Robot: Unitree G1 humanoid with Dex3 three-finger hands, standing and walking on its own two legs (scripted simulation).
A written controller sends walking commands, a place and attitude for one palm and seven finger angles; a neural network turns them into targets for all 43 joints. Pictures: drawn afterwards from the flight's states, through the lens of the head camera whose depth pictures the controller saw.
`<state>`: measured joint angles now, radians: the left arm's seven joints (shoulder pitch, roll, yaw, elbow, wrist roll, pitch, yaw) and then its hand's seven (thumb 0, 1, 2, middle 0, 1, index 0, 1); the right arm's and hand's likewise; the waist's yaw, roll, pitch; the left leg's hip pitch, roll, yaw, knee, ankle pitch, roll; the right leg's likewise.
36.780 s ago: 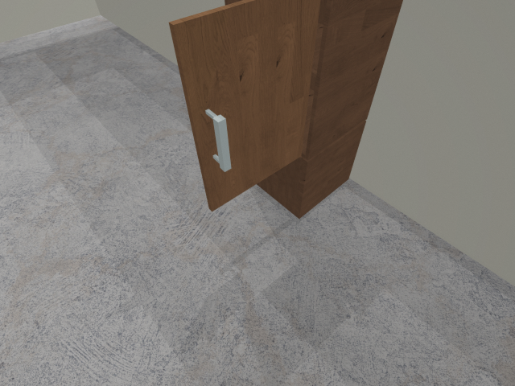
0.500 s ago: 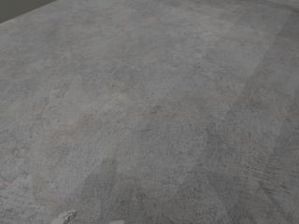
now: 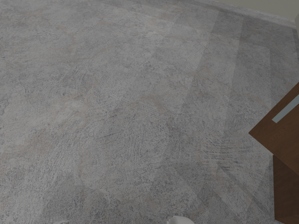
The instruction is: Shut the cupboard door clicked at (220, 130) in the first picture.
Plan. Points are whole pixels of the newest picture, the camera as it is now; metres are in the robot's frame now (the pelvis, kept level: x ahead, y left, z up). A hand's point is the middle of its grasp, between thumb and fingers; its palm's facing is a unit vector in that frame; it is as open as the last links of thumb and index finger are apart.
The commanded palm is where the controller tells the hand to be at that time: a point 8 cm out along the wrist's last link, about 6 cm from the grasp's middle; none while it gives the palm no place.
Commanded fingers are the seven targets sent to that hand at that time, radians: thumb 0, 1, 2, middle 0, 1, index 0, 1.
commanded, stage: turn to face it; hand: left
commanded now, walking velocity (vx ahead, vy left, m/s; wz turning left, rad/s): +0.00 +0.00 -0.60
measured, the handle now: (290, 105) +0.58 -0.53 -0.05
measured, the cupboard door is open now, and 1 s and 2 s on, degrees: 60 60 60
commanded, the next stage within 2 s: take the last steps up to it in 1.32 s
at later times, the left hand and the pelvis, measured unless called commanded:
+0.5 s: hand out of the picture +0.13 +0.14 -0.16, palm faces -0.25 -0.94 -0.23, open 7.4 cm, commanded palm none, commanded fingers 0.00 0.90 0.90 -0.20 -0.30 -0.20 -0.30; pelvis +0.00 -0.03 +0.00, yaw -17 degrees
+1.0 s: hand (129, 198) +0.21 +0.07 -0.16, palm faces -0.53 -0.79 -0.30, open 7.4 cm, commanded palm none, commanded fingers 0.00 0.90 0.90 -0.20 -0.30 -0.20 -0.30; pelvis +0.00 -0.05 -0.02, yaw -34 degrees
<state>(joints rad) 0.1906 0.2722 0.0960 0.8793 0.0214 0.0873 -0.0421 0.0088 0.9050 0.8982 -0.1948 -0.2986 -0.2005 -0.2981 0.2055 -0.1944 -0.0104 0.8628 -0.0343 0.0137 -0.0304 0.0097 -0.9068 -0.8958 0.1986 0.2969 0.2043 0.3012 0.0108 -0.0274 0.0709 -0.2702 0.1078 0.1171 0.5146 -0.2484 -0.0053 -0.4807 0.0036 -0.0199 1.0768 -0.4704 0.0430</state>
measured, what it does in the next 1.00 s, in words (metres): steps on the spot, turning right: right foot, then left foot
